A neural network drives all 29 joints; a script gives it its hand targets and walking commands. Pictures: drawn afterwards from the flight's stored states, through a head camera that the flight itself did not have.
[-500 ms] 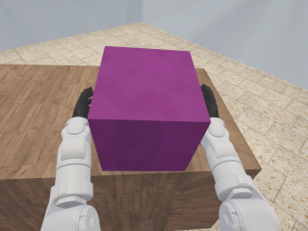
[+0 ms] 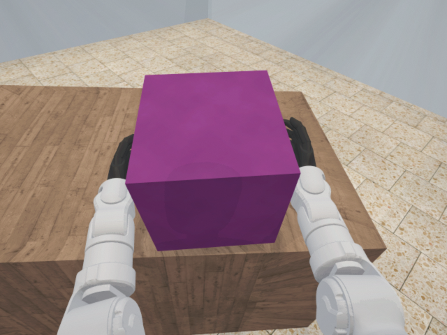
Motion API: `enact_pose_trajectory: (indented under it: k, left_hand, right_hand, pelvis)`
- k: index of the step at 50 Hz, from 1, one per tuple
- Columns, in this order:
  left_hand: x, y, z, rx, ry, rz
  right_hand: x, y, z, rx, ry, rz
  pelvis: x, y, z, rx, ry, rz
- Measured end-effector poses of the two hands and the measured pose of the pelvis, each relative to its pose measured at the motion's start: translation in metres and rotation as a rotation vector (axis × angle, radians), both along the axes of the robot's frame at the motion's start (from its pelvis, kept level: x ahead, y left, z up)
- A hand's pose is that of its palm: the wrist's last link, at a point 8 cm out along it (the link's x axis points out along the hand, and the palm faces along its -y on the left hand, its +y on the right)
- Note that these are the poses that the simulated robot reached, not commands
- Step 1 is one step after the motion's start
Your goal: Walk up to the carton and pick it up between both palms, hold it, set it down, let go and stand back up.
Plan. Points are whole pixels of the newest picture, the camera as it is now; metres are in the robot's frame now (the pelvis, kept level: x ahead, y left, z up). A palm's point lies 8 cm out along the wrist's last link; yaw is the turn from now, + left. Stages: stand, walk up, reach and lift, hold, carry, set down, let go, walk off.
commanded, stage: set down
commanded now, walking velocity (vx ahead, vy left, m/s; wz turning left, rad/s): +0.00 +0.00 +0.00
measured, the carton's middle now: (211, 161) +0.44 +0.03 +0.10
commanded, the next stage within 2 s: none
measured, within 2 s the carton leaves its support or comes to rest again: neither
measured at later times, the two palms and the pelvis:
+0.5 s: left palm (124, 185) +0.38 +0.20 +0.08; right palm (295, 161) +0.42 -0.13 +0.12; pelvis +0.01 +0.00 +0.00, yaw +0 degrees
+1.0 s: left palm (130, 189) +0.40 +0.20 +0.04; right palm (287, 162) +0.45 -0.12 +0.09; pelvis +0.02 +0.00 +0.00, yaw +0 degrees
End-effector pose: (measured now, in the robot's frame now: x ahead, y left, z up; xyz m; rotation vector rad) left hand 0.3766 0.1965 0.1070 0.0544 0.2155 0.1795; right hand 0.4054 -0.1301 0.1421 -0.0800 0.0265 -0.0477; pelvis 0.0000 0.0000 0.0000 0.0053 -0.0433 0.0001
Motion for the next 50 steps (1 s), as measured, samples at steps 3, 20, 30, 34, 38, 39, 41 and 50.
enact_pose_trajectory:
  k: [3,20,30,34,38,39,41,50]
  left_hand:
    - [-0.001,0.002,-0.005,-0.007,0.015,0.007]
    - [0.004,0.002,-0.024,-0.021,0.046,0.019]
    - [0.012,0.002,-0.037,-0.032,0.071,0.025]
    - [0.015,0.002,-0.042,-0.033,0.079,0.030]
    - [0.018,0.003,-0.048,-0.035,0.089,0.033]
    - [0.019,0.003,-0.049,-0.036,0.091,0.035]
    - [0.020,0.003,-0.052,-0.036,0.096,0.036]
    - [0.028,0.002,-0.065,-0.036,0.117,0.044]
  right_hand:
    - [0.002,0.003,-0.004,0.000,0.016,0.007]
    - [0.013,0.005,-0.013,-0.027,0.046,0.026]
    - [0.023,0.005,-0.024,-0.031,0.073,0.032]
    - [0.028,0.006,-0.029,-0.033,0.082,0.036]
    - [0.033,0.006,-0.033,-0.034,0.092,0.041]
    - [0.034,0.006,-0.035,-0.035,0.094,0.042]
    - [0.037,0.007,-0.037,-0.036,0.099,0.044]
    - [0.048,0.007,-0.050,-0.043,0.121,0.052]
  pelvis:
    - [0.001,0.000,0.000,0.000,0.002,0.000]
    - [0.005,0.000,0.000,0.000,0.042,0.001]
    - [0.009,0.000,0.000,0.000,0.082,0.001]
    - [0.011,0.000,0.000,0.000,0.101,0.001]
    - [0.013,0.000,0.000,0.000,0.122,0.001]
    - [0.014,0.000,0.000,0.000,0.128,0.001]
    - [0.015,0.000,0.000,0.000,0.140,0.001]
    - [0.021,0.000,-0.001,0.000,0.198,0.002]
